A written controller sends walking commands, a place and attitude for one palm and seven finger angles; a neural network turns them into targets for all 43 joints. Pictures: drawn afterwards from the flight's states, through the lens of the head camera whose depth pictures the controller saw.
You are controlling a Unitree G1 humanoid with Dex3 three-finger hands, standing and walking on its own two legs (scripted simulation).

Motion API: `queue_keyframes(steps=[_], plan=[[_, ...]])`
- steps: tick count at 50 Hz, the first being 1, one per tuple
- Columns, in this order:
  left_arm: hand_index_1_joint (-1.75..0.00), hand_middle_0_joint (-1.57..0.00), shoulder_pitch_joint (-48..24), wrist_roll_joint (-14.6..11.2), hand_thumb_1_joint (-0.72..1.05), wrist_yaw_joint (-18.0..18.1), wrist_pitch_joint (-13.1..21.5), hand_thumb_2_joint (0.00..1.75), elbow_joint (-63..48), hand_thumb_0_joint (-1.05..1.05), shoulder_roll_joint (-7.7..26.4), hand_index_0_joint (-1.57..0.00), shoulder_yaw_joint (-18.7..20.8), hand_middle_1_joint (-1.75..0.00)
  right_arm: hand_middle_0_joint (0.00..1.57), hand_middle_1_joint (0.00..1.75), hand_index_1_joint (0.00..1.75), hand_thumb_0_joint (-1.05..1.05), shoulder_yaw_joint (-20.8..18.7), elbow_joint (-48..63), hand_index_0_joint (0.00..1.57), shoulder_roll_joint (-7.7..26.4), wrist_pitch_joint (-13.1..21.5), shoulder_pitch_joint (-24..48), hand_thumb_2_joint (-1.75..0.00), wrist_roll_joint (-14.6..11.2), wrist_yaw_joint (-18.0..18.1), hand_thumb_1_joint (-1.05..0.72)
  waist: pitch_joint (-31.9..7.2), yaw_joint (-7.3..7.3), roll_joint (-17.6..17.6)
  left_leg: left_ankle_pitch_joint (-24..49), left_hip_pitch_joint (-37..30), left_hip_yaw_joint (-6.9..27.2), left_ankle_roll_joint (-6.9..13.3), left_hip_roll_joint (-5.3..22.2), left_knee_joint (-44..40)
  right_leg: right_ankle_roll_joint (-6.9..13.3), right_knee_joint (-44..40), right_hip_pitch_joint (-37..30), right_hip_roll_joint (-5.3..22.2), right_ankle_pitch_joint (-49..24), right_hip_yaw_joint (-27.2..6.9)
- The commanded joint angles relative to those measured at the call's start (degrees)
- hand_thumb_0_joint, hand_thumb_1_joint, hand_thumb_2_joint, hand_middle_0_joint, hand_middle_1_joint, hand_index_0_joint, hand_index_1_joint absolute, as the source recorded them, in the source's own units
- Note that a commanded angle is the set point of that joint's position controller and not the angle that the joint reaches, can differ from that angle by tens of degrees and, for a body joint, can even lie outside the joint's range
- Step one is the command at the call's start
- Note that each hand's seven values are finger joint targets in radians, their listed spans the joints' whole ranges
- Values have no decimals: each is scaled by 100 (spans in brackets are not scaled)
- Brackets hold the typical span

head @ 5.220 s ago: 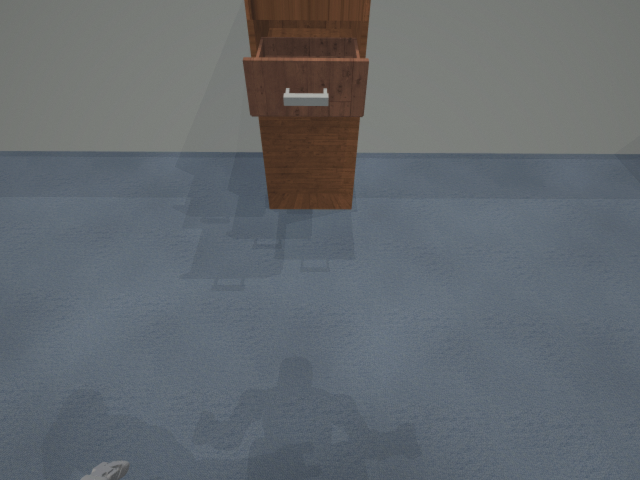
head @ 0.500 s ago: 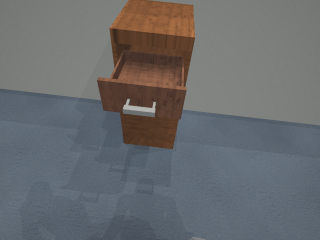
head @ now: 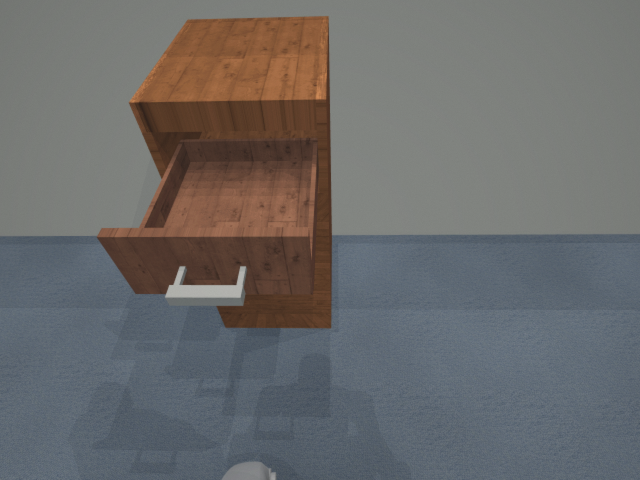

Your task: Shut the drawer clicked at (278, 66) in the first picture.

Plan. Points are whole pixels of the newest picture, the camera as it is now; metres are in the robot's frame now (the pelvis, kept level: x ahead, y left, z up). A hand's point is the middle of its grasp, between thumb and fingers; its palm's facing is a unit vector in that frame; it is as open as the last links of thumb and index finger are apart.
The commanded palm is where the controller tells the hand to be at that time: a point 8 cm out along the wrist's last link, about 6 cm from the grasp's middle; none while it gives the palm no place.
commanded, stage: take the last steps up to it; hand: left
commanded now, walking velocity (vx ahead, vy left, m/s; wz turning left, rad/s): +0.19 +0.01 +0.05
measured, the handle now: (209, 283) +0.42 +0.20 -0.04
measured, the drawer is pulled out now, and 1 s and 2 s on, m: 0.29 0.29 0.29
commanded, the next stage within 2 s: come to a stop and stand still in 0.16 s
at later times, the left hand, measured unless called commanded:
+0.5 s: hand out of the picture +0.06 +0.20 -0.19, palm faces +0.08 -0.98 -0.16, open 7.4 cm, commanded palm none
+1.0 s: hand out of the picture +0.09 +0.14 -0.14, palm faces +0.08 -0.95 -0.29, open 7.4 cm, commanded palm none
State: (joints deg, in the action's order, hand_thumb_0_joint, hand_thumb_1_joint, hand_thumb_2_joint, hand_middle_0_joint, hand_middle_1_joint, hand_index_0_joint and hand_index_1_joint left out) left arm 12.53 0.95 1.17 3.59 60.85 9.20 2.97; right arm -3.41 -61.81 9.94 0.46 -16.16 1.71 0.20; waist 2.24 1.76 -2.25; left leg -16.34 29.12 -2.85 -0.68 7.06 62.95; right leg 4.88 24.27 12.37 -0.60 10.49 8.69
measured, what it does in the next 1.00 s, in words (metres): steps on the spot: left foot, then right foot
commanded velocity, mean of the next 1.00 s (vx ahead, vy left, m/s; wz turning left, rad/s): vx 0.00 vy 0.04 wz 0.01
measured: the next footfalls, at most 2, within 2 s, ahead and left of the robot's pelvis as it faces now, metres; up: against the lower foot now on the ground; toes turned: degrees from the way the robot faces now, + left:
left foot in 0.28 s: +0.17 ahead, +0.14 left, +0.00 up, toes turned +8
right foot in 0.72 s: +0.11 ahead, -0.14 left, +0.00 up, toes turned -3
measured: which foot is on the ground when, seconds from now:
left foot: up 0.00-0.26, down 0.28-0.74, up 0.76-1.00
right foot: down 0.00-0.30, up 0.32-0.70, down 0.72-1.00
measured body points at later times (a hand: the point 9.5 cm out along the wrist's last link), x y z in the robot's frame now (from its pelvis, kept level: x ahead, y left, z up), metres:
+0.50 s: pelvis +0.10 +0.04 +0.00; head +0.11 +0.05 +0.45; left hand +0.06 +0.25 -0.17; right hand +0.19 -0.19 -0.14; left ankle +0.13 +0.14 -0.74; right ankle +0.08 -0.10 -0.70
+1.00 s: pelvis +0.06 -0.05 +0.01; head +0.07 -0.09 +0.46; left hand +0.08 +0.19 -0.12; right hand +0.07 -0.29 -0.17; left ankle +0.03 +0.12 -0.67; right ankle +0.07 -0.13 -0.74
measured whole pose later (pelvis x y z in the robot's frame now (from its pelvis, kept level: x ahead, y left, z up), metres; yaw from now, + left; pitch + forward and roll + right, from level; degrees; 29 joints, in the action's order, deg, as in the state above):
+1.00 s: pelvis +0.06 -0.05 +0.01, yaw +1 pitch -1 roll +4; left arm 14.9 1.5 1.9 0.5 59.0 7.7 2.3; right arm -3.9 -61.4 13.1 -3.9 -15.9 1.5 -0.5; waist 1.6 -0.9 -2.4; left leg -18.6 22.1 -0.6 -2.7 1.1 53.2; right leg 2.1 23.6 11.7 3.6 11.5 3.2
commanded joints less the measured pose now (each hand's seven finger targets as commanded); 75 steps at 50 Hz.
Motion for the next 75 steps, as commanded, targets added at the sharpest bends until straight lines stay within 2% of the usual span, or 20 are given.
queue_keyframes(steps=[1, 8, 12, 13, 15, 19, 24, 27, 31, 34, 36, 37, 47, 54, 59, 61, 63, 64, 67, 75], plan=[[-30, -20, 519, 9, 90, -32, 90, 90, -89, 0, 571, -20, 46, -30, 20, 30, 30, 0, 7, 162, 20, 44, -10, -313, -90, -18, -47, -90, 197, -55, 780, 316, -111, 1, -130, 107, -801, 465, -1613, 279, 1514, -253, -1098], [-30, -20, 1118, 31, 90, -27, 73, 90, 207, 0, 679, -20, 55, -30, 20, 30, 30, 0, 55, 460, 20, 61, 137, 721, -90, -56, -83, -90, 153, -423, 766, 25, -355, -175, -76, -162, -2367, 532, -1211, -606, 1667, -1122, -1231], [-30, -20, 1095, -14, 90, -11, -5, 90, 326, 0, 581, -20, 38, -30, 20, 30, 30, 0, 100, 246, 20, 127, 250, 273, -90, -52, -14, -90, -29, -203, 664, 680, -1781, -342, -5, -378, -3716, 162, -387, -333, 1277, -1132, -896], [-30, -20, 1138, -24, 90, -13, -23, 90, 323, 0, 434, -20, -5, -30, 20, 30, 30, 0, 67, 103, 20, 349, 299, -120, -90, -44, 35, -90, -268, -60, 137, 1281, -2549, -39, 100, -81, -3979, -40, 317, -3, 1004, -995, -691], [-30, -20, 1248, -75, 90, 31, -58, 90, 303, 0, 50, -20, -142, -30, 20, 30, 30, 0, 26, -26, 20, 871, 252, -608, -90, -52, 145, -90, -628, -17, -1118, 4541, -3372, 1526, 1033, 1657, -4241, -534, 1988, 1061, 315, 2049, -225], [-30, -20, 1254, -23, 90, 115, -318, 90, 531, 0, 141, -20, -134, -30, 20, 30, 30, 0, 210, 66, 20, 489, 124, 337, -90, -94, 308, -90, 23, -293, -727, 5067, -2106, 769, 952, 1248, -4392, -620, 2044, 473, 592, 1926, -741], [-30, -20, 1036, 27, 90, 101, -581, 90, 256, 0, 317, -20, 28, -30, 20, 30, 30, 0, -36, 193, 20, 799, -28, 289, -90, -103, 365, -90, -247, -196, -153, 4753, -2178, 744, 1128, 1386, -4372, -664, 2920, 883, 436, 1628, -827], [-30, -20, 917, 32, 90, 91, -672, 90, 35, 0, 297, -20, 97, -30, 20, 30, 30, 0, -88, 356, 20, 833, -86, 547, -90, -68, 324, -90, -292, -259, -552, 3661, -1863, 495, 1093, 1222, -4446, -686, 3197, 975, 388, 1493, -871], [-30, -20, 845, 5, 90, 78, -600, 90, -132, 0, 228, -20, 55, -30, 20, 30, 30, 0, -136, 457, 20, 837, -121, 780, -90, -20, 222, -90, -349, -308, -1139, 2051, -1594, 472, 930, 1024, -4497, -620, 2038, 486, 413, 1394, -672], [-30, -20, 1123, 47, 90, 102, -396, 90, 7, 0, 411, -20, 15, -30, 20, 30, 30, 0, -90, 361, 20, 603, -137, 583, -90, -96, 119, -90, -485, -444, -299, 429, -1239, 189, 390, 296, -3780, -670, -76, -507, 352, 76, -609], [-30, -20, 642, 79, 90, 111, -299, 90, -207, 0, 1202, -20, 77, -30, 20, 30, 30, 0, 10, 520, 20, 137, -210, 477, -90, -150, 41, -90, -6, -283, 1662, -1036, -726, -192, -119, -464, -2827, -96, -1292, 208, 1997, 265, -2508], [-30, -20, 499, 61, 90, 89, -323, 90, -318, 0, 1341, -20, 99, -30, 20, 30, 30, 0, -27, 554, 20, 344, -257, 589, -90, -118, 11, -90, -6, -389, 1311, -1224, -927, 55, -86, -390, -2369, 241, -1520, 595, 2258, 944, -2625], [-30, -20, 632, 30, 90, 147, -264, 90, -382, 0, 1004, -20, 201, -30, 20, 30, 30, 0, -96, 424, 20, 550, -307, 147, -90, -26, -46, -90, 95, -432, 1103, -168, 51, 369, -220, -454, -771, 314, -1131, -551, 1864, -54, -1914], [-30, -20, 838, 85, 90, 116, -283, 90, -292, 0, 1044, -20, 216, -30, 20, 30, 30, 0, -30, 538, 20, 427, -249, 322, -90, -76, -23, -90, -95, -553, 1360, -647, -517, 159, -207, -511, -1965, 449, -1123, -624, 1852, -107, -2030], [-30, -20, 472, 42, 90, 81, -332, 90, -174, 0, 1011, -20, 175, -30, 20, 30, 30, 0, 61, 291, 20, 291, -123, -179, -90, -130, 46, -90, -228, -241, 1468, 202, -2030, -38, -112, -667, -3741, 110, -812, 123, 1408, 130, -1606], [-30, -20, 423, -16, 90, 76, -371, 90, -152, 0, 714, -20, 92, -30, 20, 30, 30, 0, 74, 148, 20, 469, -13, -430, -90, -125, 100, -90, -253, -131, 598, 609, -2673, 262, -23, -326, -4394, -221, -235, 600, 962, 461, -1258], [-30, -20, 568, -21, 90, 60, -404, 90, -101, 0, 333, -20, 2, -30, 20, 30, 30, 0, 55, 268, 20, 908, -9, -142, -90, -64, 142, -90, 36, -287, -735, 337, -1713, 1370, 447, 731, -5003, -533, 340, 464, 474, 848, -601], [-30, -20, 633, 22, 90, 50, -410, 90, -82, 0, 286, -20, -26, -30, 20, 30, 30, 0, 53, 353, 20, 963, -51, 76, -90, -60, 146, -90, 282, -391, -425, -158, -1106, 1399, 580, 859, -5138, -587, 490, 188, 443, 839, -532], [-30, -20, 633, 34, 90, 20, -393, 90, 184, 0, 382, -20, -80, -30, 20, 30, 30, 0, 163, 253, 20, 614, 15, 300, -90, -93, 194, -90, 353, -415, -845, 404, -1310, 889, 374, 196, -4997, -590, 118, -33, 530, 17, -651], [-30, -20, 646, 11, 90, 41, -359, 90, 429, 0, 471, -20, -163, -30, 20, 30, 30, 0, 196, 50, 20, 534, 50, -31, -90, -129, 198, -90, 284, -292, 100, 717, -1638, 637, 183, -22, -4726, -613, -351, -212, 667, -335, -824]])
